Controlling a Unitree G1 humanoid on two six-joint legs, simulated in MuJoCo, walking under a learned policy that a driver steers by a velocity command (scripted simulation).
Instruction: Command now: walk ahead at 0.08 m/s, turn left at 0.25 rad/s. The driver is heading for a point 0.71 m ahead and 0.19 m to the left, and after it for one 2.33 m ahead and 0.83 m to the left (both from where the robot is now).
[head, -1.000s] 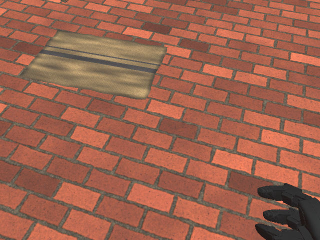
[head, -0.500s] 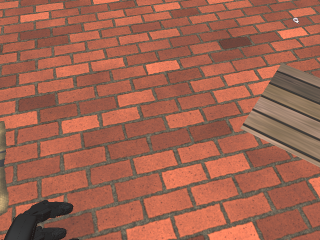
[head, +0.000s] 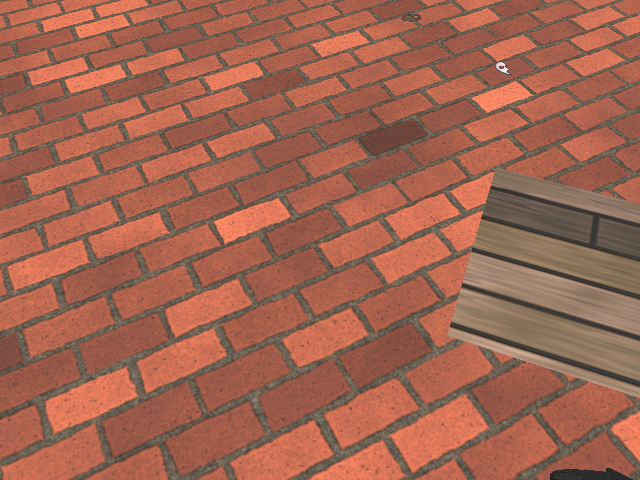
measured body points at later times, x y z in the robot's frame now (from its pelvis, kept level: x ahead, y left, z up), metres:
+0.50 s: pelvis +0.03 -0.02 +0.02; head +0.07 -0.02 +0.47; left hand +0.06 +0.29 -0.07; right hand +0.29 -0.25 -0.07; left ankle +0.00 +0.11 -0.63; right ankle +0.07 -0.13 -0.72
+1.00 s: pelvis +0.11 +0.07 +0.03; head +0.10 +0.08 +0.48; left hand +0.07 +0.37 -0.09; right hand +0.28 -0.15 -0.08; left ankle -0.03 +0.12 -0.72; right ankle +0.28 -0.02 -0.62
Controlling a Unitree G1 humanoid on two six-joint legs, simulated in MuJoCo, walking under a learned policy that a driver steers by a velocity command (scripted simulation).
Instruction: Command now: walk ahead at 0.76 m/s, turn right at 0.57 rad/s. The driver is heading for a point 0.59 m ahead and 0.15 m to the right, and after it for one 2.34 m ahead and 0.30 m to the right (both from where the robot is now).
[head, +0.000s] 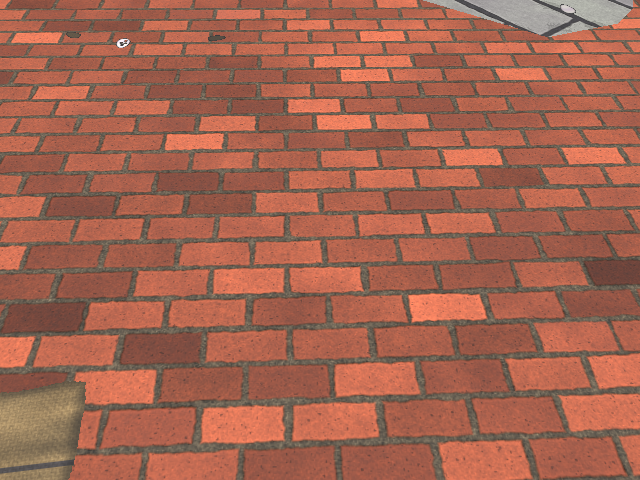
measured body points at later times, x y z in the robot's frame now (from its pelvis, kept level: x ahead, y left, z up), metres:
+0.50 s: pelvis +0.37 -0.15 -0.01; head +0.38 -0.16 +0.44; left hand +0.49 +0.12 -0.13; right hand +0.45 -0.44 -0.09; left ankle +0.56 -0.02 -0.67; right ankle +0.27 -0.15 -0.74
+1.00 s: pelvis +0.85 -0.29 -0.01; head +0.88 -0.30 +0.44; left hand +1.14 -0.15 -0.05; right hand +0.73 -0.55 -0.13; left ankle +0.77 -0.22 -0.74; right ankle +1.01 -0.51 -0.68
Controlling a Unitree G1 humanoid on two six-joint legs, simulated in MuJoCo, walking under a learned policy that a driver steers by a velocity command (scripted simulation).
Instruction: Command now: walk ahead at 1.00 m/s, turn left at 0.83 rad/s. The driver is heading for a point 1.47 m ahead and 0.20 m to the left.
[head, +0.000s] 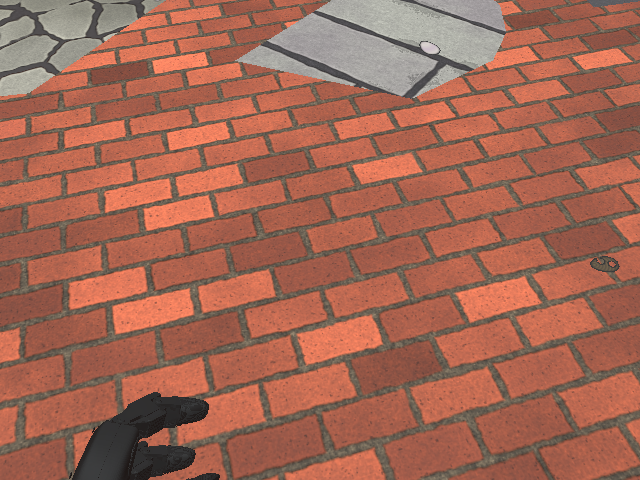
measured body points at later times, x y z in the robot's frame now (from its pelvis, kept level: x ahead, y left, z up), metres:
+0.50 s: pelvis +0.47 -0.01 -0.02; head +0.50 +0.01 +0.43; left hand +0.26 +0.20 -0.14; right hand +0.83 -0.08 -0.06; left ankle +0.61 +0.15 -0.70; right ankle +0.32 -0.18 -0.74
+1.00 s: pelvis +0.92 +0.15 -0.04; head +0.95 +0.16 +0.41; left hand +1.03 +0.44 -0.14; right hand +0.97 -0.12 -0.17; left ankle +0.64 +0.14 -0.72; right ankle +1.12 +0.16 -0.73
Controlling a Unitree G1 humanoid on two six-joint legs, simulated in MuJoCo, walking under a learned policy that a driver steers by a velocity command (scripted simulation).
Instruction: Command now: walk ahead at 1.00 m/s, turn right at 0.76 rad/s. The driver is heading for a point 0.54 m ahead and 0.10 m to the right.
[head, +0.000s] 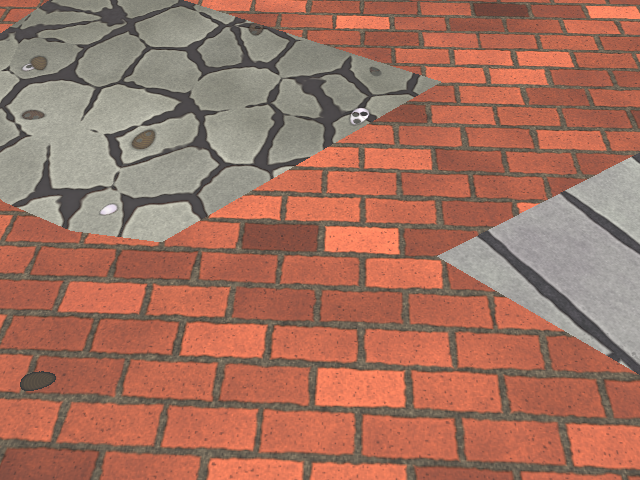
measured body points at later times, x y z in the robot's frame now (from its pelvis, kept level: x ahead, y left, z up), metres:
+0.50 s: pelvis +0.47 -0.05 +0.01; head +0.52 -0.07 +0.46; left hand +0.55 +0.25 -0.11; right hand +0.63 -0.34 -0.06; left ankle +0.65 +0.00 -0.70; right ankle +0.20 -0.05 -0.63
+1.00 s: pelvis +0.65 -0.14 +0.03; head +0.66 -0.16 +0.48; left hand +0.94 -0.03 -0.06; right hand +0.60 -0.42 -0.11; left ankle +0.69 -0.01 -0.70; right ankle +0.67 -0.27 -0.70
